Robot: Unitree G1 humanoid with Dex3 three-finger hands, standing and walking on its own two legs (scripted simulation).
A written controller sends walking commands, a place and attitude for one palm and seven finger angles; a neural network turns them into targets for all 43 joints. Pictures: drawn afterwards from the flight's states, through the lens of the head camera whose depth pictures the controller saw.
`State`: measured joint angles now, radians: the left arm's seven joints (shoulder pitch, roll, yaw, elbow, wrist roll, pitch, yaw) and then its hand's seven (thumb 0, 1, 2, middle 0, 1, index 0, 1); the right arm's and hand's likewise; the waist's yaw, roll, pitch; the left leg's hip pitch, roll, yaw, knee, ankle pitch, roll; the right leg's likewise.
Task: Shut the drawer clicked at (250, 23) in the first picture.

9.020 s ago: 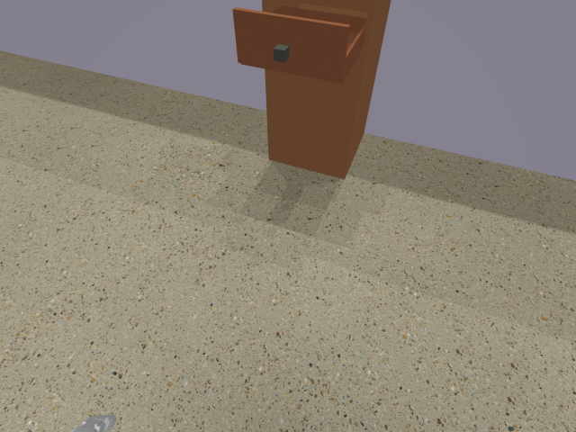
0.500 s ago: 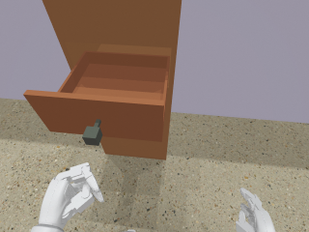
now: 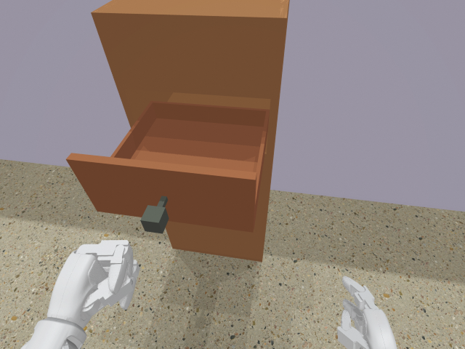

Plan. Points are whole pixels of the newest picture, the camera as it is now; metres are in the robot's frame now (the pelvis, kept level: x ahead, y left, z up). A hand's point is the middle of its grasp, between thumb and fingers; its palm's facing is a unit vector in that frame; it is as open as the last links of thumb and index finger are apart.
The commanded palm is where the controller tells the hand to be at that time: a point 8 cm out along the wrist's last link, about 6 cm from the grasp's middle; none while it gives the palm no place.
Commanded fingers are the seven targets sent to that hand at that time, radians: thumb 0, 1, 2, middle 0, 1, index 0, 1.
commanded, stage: raise the hand and make a fist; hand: left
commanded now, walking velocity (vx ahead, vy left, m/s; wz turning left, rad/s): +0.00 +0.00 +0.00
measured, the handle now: (158, 211) +0.38 +0.19 +0.01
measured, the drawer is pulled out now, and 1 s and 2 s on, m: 0.28 0.28 0.28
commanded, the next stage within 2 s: bring the fist close to the handle in 0.32 s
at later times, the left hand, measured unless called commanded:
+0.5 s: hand (131, 282) +0.19 +0.16 +0.10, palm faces -0.05 -1.00 -0.08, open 3.3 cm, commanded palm +0.17 +0.22 +0.10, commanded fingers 0.00 0.90 0.90 -1.40 -1.60 -1.40 -1.60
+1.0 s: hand (152, 264) +0.24 +0.16 +0.05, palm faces -0.09 -0.99 -0.04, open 3.3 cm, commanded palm +0.23 +0.21 +0.05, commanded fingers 0.00 0.90 0.90 -1.40 -1.60 -1.40 -1.60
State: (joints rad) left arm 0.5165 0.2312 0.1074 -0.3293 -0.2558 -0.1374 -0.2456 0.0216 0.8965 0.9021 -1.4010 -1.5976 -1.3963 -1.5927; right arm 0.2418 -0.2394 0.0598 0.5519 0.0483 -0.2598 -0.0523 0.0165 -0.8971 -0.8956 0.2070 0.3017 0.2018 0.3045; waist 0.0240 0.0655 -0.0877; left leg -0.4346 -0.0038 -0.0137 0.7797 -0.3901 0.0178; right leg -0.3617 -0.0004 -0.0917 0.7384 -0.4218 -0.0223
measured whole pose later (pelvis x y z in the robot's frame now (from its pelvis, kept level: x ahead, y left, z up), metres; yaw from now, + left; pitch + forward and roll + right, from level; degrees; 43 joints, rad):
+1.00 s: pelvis +0.00 +0.00 -0.01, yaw -1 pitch +7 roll -1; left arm 0.28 0.21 0.11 0.02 -0.23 -0.27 -0.24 0.02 0.90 0.90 -1.40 -1.60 -1.40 -1.60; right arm 0.25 -0.26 0.03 0.58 0.03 -0.25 -0.05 0.02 -0.90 -0.90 0.21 0.30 0.20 0.30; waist -0.02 0.04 -0.07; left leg -0.56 0.00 0.01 0.84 -0.40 0.02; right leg -0.51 0.00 -0.07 0.82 -0.44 -0.02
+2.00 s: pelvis -0.01 +0.00 -0.04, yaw -1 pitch +13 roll -1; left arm 0.12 0.22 0.11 0.19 -0.22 -0.36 -0.22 0.02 0.90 0.90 -1.40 -1.60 -1.40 -1.60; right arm 0.24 -0.26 0.02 0.55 0.03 -0.13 -0.03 0.01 -0.90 -0.90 0.21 0.30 0.20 0.30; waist -0.04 0.04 -0.12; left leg -0.79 0.01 0.00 1.03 -0.47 0.02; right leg -0.74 0.00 -0.08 1.00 -0.50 -0.03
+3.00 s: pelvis -0.04 +0.01 -0.05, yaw -2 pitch +17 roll -2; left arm -0.59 0.29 0.20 0.87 -0.15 -0.42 -0.19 0.02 0.90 0.90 -1.40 -1.60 -1.53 -1.60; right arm 0.31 -0.27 0.03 0.64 0.02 -0.05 -0.03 0.01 -0.90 -0.90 0.21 0.30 0.20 0.30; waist -0.09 0.03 -0.11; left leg -0.93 0.01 0.00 1.07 -0.43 0.02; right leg -0.87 0.00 -0.08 1.04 -0.47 -0.02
